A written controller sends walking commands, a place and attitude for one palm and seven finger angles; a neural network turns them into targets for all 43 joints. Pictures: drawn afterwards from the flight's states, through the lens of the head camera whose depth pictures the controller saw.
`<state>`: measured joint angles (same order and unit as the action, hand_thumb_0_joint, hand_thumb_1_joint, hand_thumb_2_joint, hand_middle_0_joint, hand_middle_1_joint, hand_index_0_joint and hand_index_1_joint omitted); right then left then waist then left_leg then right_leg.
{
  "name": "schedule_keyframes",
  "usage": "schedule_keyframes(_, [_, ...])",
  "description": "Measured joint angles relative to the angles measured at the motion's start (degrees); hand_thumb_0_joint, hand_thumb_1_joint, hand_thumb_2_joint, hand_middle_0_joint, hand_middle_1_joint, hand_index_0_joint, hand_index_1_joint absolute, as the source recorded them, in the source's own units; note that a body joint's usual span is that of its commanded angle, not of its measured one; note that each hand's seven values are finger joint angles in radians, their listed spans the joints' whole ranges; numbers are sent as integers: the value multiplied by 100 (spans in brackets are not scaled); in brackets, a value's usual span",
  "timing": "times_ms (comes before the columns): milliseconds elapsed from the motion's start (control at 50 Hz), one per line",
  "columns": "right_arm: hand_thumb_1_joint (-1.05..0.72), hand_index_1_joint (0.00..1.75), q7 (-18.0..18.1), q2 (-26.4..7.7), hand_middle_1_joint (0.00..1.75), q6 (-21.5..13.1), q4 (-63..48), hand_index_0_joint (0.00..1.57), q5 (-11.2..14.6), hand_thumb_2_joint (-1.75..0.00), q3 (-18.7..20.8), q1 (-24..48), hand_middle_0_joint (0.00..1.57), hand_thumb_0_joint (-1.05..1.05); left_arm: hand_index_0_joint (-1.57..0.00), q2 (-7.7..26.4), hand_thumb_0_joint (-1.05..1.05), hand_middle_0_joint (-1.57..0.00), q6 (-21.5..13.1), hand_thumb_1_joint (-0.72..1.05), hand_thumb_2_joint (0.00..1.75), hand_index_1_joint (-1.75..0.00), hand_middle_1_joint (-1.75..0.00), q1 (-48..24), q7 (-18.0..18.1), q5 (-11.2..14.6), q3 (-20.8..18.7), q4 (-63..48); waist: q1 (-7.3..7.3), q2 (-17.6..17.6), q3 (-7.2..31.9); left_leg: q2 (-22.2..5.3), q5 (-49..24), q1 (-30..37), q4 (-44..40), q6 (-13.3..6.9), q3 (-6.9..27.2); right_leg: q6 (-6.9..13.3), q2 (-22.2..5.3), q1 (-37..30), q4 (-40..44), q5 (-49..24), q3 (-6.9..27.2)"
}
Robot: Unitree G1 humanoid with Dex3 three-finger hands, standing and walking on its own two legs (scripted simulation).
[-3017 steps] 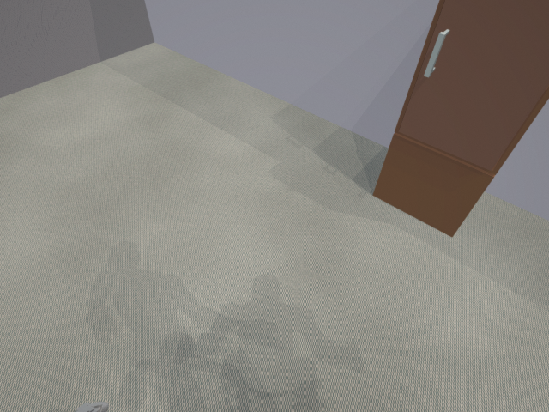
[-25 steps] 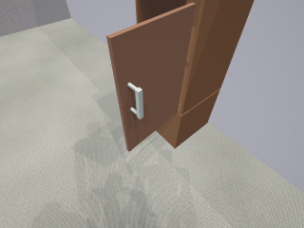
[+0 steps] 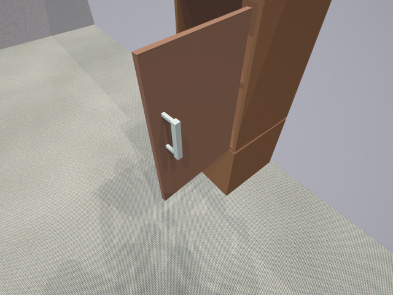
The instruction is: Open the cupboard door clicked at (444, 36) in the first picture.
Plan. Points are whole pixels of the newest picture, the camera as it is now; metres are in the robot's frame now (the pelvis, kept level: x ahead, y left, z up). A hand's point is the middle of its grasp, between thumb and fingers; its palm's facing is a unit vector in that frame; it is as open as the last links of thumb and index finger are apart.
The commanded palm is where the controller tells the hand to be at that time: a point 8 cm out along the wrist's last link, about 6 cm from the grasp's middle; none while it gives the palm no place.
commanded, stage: stand and wait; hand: left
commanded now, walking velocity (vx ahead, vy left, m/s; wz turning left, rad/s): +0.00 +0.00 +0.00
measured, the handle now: (172, 136) +0.51 +0.10 +0.00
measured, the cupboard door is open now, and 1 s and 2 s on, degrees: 95 95 95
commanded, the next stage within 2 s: none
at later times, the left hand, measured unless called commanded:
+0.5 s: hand out of the picture -0.02 +0.15 -0.18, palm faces +0.05 -0.98 -0.19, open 7.4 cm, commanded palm none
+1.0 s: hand out of the picture -0.01 +0.17 -0.17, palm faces +0.04 -0.98 -0.20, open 7.4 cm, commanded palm none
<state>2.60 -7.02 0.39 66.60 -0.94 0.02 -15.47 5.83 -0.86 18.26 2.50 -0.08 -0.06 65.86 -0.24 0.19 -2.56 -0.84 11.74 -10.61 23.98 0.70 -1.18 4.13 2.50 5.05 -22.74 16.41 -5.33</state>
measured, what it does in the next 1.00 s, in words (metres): stands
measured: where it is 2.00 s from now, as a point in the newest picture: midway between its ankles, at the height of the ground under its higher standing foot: outside the picture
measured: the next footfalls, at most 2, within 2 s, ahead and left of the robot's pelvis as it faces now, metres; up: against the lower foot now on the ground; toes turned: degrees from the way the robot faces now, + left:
none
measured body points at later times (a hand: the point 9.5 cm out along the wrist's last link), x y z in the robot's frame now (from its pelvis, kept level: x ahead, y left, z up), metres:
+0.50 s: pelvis +0.01 -0.01 +0.00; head +0.02 -0.01 +0.45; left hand -0.02 +0.21 -0.16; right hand +0.00 -0.22 -0.17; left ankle +0.01 +0.13 -0.74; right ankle -0.04 -0.06 -0.74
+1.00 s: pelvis +0.01 +0.00 +0.00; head +0.01 -0.01 +0.45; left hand -0.01 +0.22 -0.16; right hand -0.01 -0.22 -0.16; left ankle +0.01 +0.13 -0.74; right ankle -0.04 -0.06 -0.74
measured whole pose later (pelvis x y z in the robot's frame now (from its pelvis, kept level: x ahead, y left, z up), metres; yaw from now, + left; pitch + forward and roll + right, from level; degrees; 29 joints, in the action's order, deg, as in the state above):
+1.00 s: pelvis +0.01 +0.00 +0.00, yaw +0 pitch -2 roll +0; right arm 2.5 -8.4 0.3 66.7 -0.9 0.1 -15.1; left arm 8.1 -0.9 17.5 2.2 -0.1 -0.4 65.6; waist -0.2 0.2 -2.9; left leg -1.2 11.9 -8.9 23.0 1.0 -1.4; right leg 4.3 3.0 3.1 -20.9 16.0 -5.0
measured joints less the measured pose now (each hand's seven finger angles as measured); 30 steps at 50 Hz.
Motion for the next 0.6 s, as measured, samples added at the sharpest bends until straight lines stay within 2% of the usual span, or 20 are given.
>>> schedule_keyframes(600, [-91, 30, 16, -42, 30, -2, 2, 20, 11, -90, 12, -5, 19, 0, -20, 100, 0, -20, -1, 91, 90, -30, -30, 18, 4, 3, -29, -10, 10, 10, -18, -64, 75, 148, -35, 58, -21, 45, 68, -171, 117, 21, 33])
